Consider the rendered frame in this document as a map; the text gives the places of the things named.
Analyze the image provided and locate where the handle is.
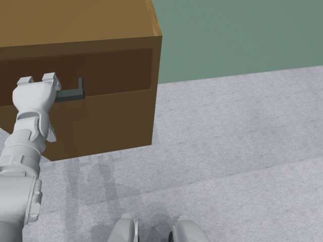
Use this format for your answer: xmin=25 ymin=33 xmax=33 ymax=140
xmin=54 ymin=78 xmax=85 ymax=103

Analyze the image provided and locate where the left robot forearm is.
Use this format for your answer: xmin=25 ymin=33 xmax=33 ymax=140
xmin=0 ymin=108 xmax=49 ymax=179

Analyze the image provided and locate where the robot right shin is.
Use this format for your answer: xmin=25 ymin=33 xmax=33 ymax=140
xmin=177 ymin=216 xmax=188 ymax=223

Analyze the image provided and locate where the robot shin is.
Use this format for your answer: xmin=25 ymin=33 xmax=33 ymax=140
xmin=177 ymin=216 xmax=188 ymax=223
xmin=121 ymin=214 xmax=133 ymax=219

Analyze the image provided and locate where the drawer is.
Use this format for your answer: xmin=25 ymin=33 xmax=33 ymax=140
xmin=0 ymin=48 xmax=152 ymax=106

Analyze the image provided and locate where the cabinet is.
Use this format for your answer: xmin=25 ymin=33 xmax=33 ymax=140
xmin=0 ymin=0 xmax=163 ymax=161

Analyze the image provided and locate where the robot left upper arm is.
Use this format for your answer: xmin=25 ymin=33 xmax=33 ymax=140
xmin=0 ymin=176 xmax=43 ymax=242

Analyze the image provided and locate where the robot left shin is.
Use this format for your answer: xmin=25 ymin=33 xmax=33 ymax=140
xmin=121 ymin=214 xmax=133 ymax=219

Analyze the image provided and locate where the left robot hand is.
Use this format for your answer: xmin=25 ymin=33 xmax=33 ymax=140
xmin=13 ymin=72 xmax=62 ymax=142

